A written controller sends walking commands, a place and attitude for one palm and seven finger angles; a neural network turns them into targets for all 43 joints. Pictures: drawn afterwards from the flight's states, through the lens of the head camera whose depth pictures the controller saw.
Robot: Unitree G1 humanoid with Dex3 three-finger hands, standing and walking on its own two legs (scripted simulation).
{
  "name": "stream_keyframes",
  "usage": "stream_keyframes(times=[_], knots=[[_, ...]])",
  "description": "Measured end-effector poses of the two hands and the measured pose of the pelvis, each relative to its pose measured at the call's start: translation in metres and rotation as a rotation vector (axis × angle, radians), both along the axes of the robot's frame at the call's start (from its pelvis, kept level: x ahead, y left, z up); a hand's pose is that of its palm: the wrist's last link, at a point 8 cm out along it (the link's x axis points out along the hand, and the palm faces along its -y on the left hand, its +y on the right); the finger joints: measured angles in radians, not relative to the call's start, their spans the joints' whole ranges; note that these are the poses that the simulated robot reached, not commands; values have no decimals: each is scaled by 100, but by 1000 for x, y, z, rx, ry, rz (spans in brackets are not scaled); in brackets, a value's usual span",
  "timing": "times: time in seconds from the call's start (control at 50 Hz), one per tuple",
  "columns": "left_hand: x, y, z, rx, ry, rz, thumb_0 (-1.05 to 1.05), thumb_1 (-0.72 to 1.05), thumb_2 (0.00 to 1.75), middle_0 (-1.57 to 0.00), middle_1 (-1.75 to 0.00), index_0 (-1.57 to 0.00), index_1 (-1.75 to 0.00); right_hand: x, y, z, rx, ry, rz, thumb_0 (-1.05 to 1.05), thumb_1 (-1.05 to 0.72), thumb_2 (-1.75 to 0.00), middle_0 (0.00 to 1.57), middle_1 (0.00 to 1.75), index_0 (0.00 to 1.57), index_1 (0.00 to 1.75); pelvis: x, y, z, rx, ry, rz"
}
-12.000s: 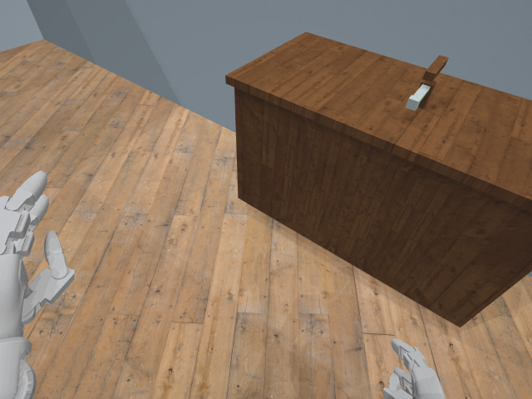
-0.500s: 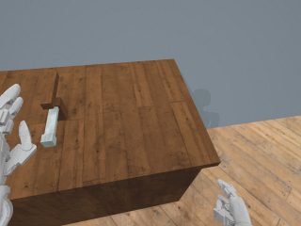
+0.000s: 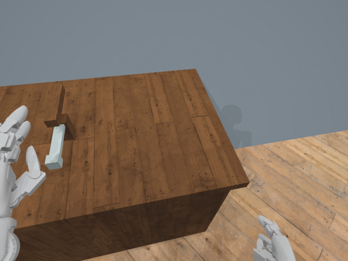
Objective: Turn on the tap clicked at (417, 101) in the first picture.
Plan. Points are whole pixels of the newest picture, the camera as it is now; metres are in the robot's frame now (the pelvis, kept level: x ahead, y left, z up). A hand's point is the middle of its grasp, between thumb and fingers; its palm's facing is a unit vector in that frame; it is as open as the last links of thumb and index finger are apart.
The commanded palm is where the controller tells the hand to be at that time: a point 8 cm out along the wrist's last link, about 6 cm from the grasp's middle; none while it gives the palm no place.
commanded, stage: come to a stop and stand still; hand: left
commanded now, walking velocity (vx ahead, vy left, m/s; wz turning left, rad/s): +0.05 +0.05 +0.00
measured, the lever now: (54, 161) +0.31 +0.32 +0.02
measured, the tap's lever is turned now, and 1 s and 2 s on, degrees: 0 0 0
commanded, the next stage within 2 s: look again from close up in 0.90 s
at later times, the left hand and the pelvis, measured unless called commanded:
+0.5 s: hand (54, 172) +0.23 +0.23 +0.14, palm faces +0.24 -0.86 -0.45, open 7.4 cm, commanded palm +0.16 +0.28 +0.17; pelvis +0.00 +0.00 +0.00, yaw -1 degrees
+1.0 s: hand (32, 170) +0.22 +0.27 +0.15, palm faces +0.34 -0.87 -0.37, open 7.4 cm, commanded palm +0.16 +0.30 +0.17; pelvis +0.00 +0.02 +0.00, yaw +0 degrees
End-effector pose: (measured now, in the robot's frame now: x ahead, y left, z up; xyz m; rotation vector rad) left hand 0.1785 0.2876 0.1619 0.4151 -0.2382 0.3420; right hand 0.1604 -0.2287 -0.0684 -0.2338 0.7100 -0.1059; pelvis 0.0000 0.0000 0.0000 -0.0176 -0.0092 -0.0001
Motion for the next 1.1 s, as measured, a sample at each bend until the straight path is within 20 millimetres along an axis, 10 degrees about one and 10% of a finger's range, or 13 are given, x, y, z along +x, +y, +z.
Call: stream_keyframes(times=[0.18,0.32,0.42,0.52,1.1], knots=[[1,-2,5,21,-9,-15,1,89,90,-21,-30,-21,-30,0,-1,1,1,-9,-7,1,-90,-90,20,30,20,30,1,0,0,-1,2,-3],[24,35,61,208,-213,65,1,89,90,-21,-30,-21,-30,-4,7,-14,56,31,76,1,-90,-90,20,30,20,30,-11,-4,-6,11,1,-7],[21,-7,27,135,-59,-92,1,90,90,-20,-30,-20,-30,-12,7,-15,99,11,4,1,-90,-90,20,30,20,30,-5,2,-4,13,3,-33],[15,-7,-4,94,59,-115,1,89,90,-21,-30,-21,-30,-18,3,-13,48,49,-9,1,-90,-90,20,30,20,30,-4,-1,-3,9,6,-21],[6,27,4,43,-47,-43,1,89,90,-21,-30,-21,-30,19,41,7,1,-16,83,1,-90,-90,20,30,20,30,1,21,-2,-8,7,-3]])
